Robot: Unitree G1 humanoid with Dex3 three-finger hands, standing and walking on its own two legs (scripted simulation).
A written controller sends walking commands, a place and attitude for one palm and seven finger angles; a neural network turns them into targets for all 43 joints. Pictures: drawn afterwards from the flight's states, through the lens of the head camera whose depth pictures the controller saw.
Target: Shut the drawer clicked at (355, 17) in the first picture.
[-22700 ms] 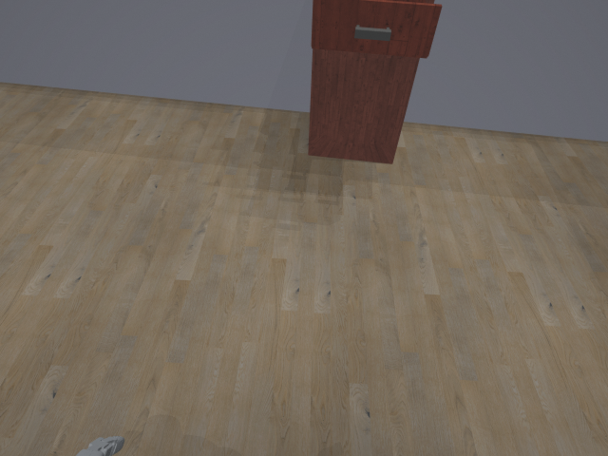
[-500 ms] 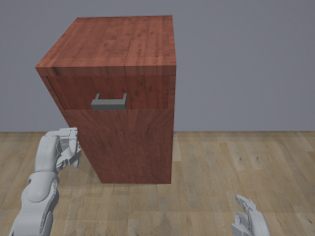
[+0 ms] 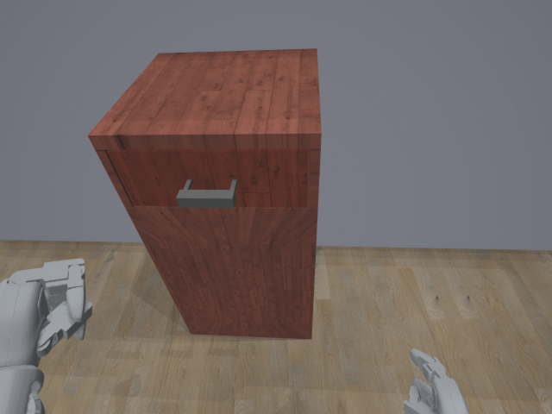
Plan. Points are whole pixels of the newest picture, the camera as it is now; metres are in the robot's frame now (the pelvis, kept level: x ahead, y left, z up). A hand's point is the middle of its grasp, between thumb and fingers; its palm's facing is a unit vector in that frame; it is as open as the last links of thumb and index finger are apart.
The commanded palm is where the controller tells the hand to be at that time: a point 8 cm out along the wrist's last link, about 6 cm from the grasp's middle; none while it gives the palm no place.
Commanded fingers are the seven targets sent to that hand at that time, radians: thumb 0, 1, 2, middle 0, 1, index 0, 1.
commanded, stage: draw the hand back to the body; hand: left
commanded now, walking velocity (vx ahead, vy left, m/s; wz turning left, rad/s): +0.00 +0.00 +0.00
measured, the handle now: (209, 191) +0.54 +0.21 +0.01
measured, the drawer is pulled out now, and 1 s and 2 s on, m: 0.00 0.00 0.00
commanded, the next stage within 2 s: step back with the hand held close in 0.20 s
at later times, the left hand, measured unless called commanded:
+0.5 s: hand (57, 296) +0.19 +0.26 +0.17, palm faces +0.38 -0.81 -0.46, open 3.3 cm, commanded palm +0.12 +0.29 +0.17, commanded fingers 0.00 0.90 0.90 -1.40 -1.60 -1.40 -1.60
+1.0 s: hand (5, 366) +0.12 +0.28 +0.15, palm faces +0.36 -0.78 -0.51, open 3.3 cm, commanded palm +0.06 +0.32 +0.17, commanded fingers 0.00 0.90 0.90 -1.40 -1.60 -1.40 -1.60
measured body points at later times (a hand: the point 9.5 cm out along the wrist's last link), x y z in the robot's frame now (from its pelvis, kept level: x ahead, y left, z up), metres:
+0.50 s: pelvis -0.02 +0.01 +0.00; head -0.01 +0.00 +0.45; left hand +0.16 +0.30 +0.20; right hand +0.17 -0.22 -0.08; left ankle -0.03 +0.09 -0.74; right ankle -0.02 -0.08 -0.74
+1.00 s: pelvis -0.07 +0.04 -0.01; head -0.05 +0.04 +0.44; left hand +0.09 +0.32 +0.18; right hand +0.11 -0.19 -0.09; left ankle -0.03 +0.09 -0.74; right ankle -0.04 -0.09 -0.74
